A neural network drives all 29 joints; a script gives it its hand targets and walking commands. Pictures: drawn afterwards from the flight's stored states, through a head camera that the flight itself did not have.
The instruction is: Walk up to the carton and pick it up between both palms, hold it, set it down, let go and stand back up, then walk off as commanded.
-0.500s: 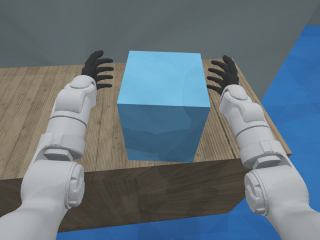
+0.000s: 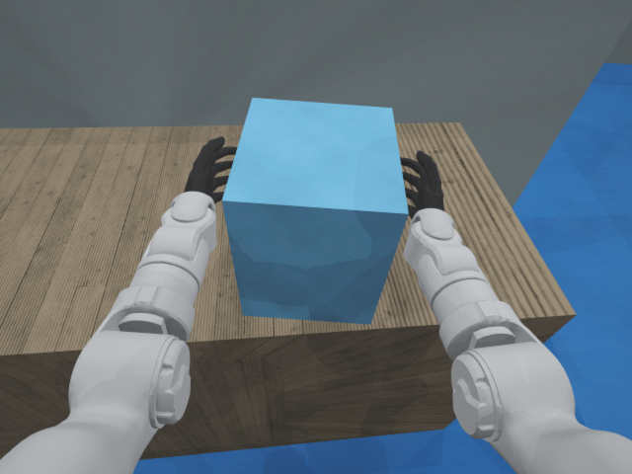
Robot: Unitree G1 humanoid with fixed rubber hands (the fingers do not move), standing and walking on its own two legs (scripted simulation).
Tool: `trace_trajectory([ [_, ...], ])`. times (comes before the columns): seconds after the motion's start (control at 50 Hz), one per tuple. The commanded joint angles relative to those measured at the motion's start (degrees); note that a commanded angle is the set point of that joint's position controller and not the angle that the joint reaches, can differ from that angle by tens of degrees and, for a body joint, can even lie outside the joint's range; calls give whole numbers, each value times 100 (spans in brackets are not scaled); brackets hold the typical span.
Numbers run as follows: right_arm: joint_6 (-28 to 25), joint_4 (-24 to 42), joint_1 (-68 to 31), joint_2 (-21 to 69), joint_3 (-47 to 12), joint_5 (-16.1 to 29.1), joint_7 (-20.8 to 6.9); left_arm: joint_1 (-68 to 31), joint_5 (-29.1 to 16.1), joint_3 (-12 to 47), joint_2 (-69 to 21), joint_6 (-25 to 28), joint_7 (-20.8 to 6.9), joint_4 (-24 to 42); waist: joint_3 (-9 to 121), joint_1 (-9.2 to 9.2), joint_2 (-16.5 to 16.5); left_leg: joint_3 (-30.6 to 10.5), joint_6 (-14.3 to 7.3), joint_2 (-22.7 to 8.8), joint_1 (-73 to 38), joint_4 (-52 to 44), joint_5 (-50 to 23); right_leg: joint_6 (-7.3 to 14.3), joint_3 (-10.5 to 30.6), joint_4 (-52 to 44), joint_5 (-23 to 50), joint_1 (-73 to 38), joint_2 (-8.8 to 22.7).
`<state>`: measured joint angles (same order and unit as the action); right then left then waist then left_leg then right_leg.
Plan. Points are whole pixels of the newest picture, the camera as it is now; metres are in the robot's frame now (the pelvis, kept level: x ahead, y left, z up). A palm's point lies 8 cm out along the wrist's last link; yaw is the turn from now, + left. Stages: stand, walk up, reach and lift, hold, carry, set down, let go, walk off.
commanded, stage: reach and lift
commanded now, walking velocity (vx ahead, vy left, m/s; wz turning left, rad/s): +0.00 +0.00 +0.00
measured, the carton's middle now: (314, 216) +0.46 -0.04 +0.06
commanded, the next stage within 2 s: none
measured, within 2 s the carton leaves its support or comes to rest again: neither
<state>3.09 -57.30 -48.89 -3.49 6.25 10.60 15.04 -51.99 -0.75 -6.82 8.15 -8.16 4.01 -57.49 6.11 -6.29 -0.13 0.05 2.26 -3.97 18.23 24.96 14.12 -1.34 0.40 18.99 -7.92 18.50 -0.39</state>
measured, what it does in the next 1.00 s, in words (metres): stands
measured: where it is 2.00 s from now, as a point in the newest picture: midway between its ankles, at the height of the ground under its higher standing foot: outside the picture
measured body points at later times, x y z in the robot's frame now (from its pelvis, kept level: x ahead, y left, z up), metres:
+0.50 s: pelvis -0.01 +0.00 +0.00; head +0.03 +0.02 +0.45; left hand +0.45 +0.11 +0.12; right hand +0.41 -0.18 +0.10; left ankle -0.02 +0.14 -0.74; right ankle +0.01 -0.14 -0.74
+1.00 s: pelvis +0.01 +0.00 +0.01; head +0.04 +0.02 +0.46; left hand +0.45 +0.11 +0.11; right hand +0.40 -0.18 +0.09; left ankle -0.02 +0.14 -0.74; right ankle +0.01 -0.13 -0.74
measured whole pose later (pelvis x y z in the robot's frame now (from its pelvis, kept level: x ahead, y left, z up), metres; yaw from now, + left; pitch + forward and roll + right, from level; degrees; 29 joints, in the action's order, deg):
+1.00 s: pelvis +0.01 +0.00 +0.01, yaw +1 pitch -1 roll -1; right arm -5.5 -43.4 -37.4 7.8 27.7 -13.9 7.4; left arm -45.8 20.6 -26.1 -4.6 -7.1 -1.4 -43.6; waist -3.5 -5.6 -1.3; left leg -0.1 1.6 -2.5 4.1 16.7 11.9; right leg -1.9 -1.1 13.0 -7.3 4.9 1.3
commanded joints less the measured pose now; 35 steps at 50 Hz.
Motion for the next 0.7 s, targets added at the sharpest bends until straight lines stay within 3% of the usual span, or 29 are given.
trace_trajectory([
  [0.0, -396, 1206, -2214, -577, -126, 168, -13, -2482, 248, -175, 272, -34, 44, 1537, 2493, 89, 548, 326, 292, 473, -1707, 212, -3091, -112, -369, 52, 2733, -1246, -434],
  [0.02, -411, 1457, -2435, -509, -188, 152, -46, -2489, 176, -136, 278, -14, 29, 1436, 2648, 216, 400, 374, 241, 493, -1458, 195, -2809, -132, -311, 96, 2608, -1355, -406],
  [0.04, -354, 1226, -2359, -550, -40, 142, -53, -2526, 225, -86, 188, -32, 85, 1504, 2377, 60, 469, 342, 249, 464, -1386, 151, -2618, -121, -373, 99, 2459, -1297, -405],
  [0.06, -364, 1352, -2344, -450, -90, 77, -88, -2373, 268, -91, 85, -16, 79, 1623, 2376, 150, 395, 360, 268, 446, -1487, 128, -2700, -117, -404, 106, 2389, -1257, -441],
  [0.08, -366, 1576, -2646, -486, -41, 65, -105, -2690, 182, 18, 41, 3, 93, 1665, 2629, 62, 394, 320, 268, 413, -1468, 169, -2516, -107, -368, 125, 2263, -1051, -418],
  [0.1, -360, 1652, -2579, -420, -53, 36, -84, -2536, 130, -72, 87, -17, 112, 1635, 2630, 140, 254, 338, 184, 449, -1407, 137, -2418, -117, -347, 20, 2208, -1242, -388],
  [0.12, -339, 1759, -2630, -247, -41, -2, -83, -2616, 5, 104, -152, 66, 107, 1770, 2811, 37, 214, 296, 155, 463, -1464, 96, -2416, -105, -357, 13, 2289, -1213, -375],
  [0.14, -287, 1656, -2714, -226, -40, -70, -89, -2559, 113, -71, -103, 37, 105, 1329, 2671, 204, 88, 337, 108, 473, -1199, 62, -2165, -126, -287, 37, 2171, -1259, -332],
  [0.16, -344, 2014, -2794, -134, 54, -211, -83, -2729, 69, 0, -188, 161, 126, 1667, 3119, 76, -56, 315, 104, 460, -1264, 83, -2153, -123, -308, 124, 2236, -1255, -359],
  [0.2, -290, 1840, -2791, -29, 188, -256, -131, -2762, 138, -82, -302, 216, 85, 1329, 3186, 47, 7, 271, 53, 495, -1261, 35, -1981, -137, -317, 20, 2023, -1231, -331],
  [0.24, -223, 1617, -2821, 121, 423, -586, -162, -2860, 304, -217, -342, 327, 41, 1129, 2942, 90, -139, 300, 6, 458, -1082, -87, -1646, -132, -285, -25, 1600, -1070, -286],
  [0.26, -271, 1642, -2774, 252, 437, -679, -181, -2878, 334, -170, -465, 423, 48, 1171, 3183, 6, -100, 278, -19, 460, -1192, -106, -1577, -128, -317, -39, 1506, -1080, -274],
  [0.28, -266, 1712, -2964, 358, 560, -788, -245, -2997, 391, -318, -469, 497, 29, 1111, 3203, 114, -48, 334, 2, 482, -1112, -124, -1527, -139, -298, -7, 1519, -1129, -229],
  [0.34, -331, 1435, -2946, 931, 872, -1311, -417, -3151, 760, -457, -976, 657, -89, 918, 2968, 36, -49, 372, 3, 486, -1065, -216, -1399, -136, -337, 24, 1312, -1181, -242],
  [0.36, -371, 1400, -3028, 1063, 925, -1460, -460, -3170, 851, -558, -1118, 700, -157, 846, 3040, 107, -29, 407, -6, 520, -1048, -285, -1400, -154, -327, 13, 1413, -1364, -204],
  [0.38, -396, 1234, -3083, 1810, 1081, -1750, -601, -3330, 1118, -542, -1761, 705, -326, 584, 2716, -84, 53, 407, 2, 522, -1055, -328, -1363, -129, -364, -15, 1261, -1324, -226],
  [0.4, -471, 1336, -3374, 2447, 1133, -2043, -814, -3427, 1402, -651, -2461, 732, -525, 460, 2807, 18, 189, 447, 7, 512, -1162, -331, -1402, -91, -388, -25, 1177, -1458, -206],
  [0.42, -544, 1285, -3531, 3474, 1052, -2315, -1105, -3585, 1628, -601, -3217, 816, -774, 304, 2689, 0, 135, 482, -28, 567, -1238, -420, -1433, -134, -380, -101, 1180, -1553, -199],
  [0.46, -682, 1124, -3403, 3793, 1175, -2800, -1423, -3318, 1929, -789, -3441, 859, -984, 2, 2460, 54, 197, 564, -1, 592, -1131, -603, -1393, -129, -439, -53, 1444, -2065, -136],
  [0.5, -813, 1364, -3144, 3867, 1091, -2887, -1576, -2785, 2073, -793, -3647, 840, -1121, 33, 2468, 91, 345, 636, 81, 645, -1109, -585, -1852, -131, -453, 43, 2346, -2578, -167],
  [0.52, -863, 1273, -3026, 3755, 1165, -3000, -1645, -2653, 2144, -758, -3612, 801, -1140, 95, 2525, 73, 438, 616, 105, 614, -1272, -549, -2066, -130, -467, 63, 2490, -2577, -194],
  [0.54, -949, 1315, -2728, 3780, 1147, -3089, -1731, -2491, 2235, -872, -3675, 823, -1141, 259, 2548, 180, 487, 637, 136, 576, -1361, -565, -2288, -119, -521, 50, 2576, -2656, -206],
  [0.56, -985, 1343, -2671, 3759, 1066, -3080, -1746, -2357, 2227, -858, -3602, 815, -1151, 162, 2410, 205, 379, 696, 126, 590, -1305, -581, -2284, -134, -528, 71, 2767, -2670, -187],
  [0.58, -1049, 1333, -2591, 3732, 1082, -3168, -1778, -2309, 2281, -801, -3757, 795, -1145, 359, 2275, 128, 438, 648, 171, 540, -1364, -601, -2428, -125, -556, 59, 2702, -2665, -219],
  [0.62, -1105, 1298, -2474, 3602, 1008, -3118, -1809, -2185, 2215, -686, -3796, 701, -1142, 460, 1913, 132, 337, 617, 207, 455, -1530, -589, -2593, -74, -629, -61, 2411, -2545, -297],
  [0.64, -1106, 1319, -2469, 3604, 923, -3106, -1796, -2179, 2156, -659, -3724, 661, -1172, 543, 1644, 156, 313, 624, 183, 457, -1539, -591, -2754, -73, -631, -43, 2607, -2517, -274],
  [0.68, -1126, 1271, -2343, 3496, 877, -2959, -1804, -2003, 2117, -539, -3804, 487, -1193, 652, 1346, 28, 275, 578, 209, 399, -1784, -611, -2844, -47, -676, -158, 2392, -2465, -329],
])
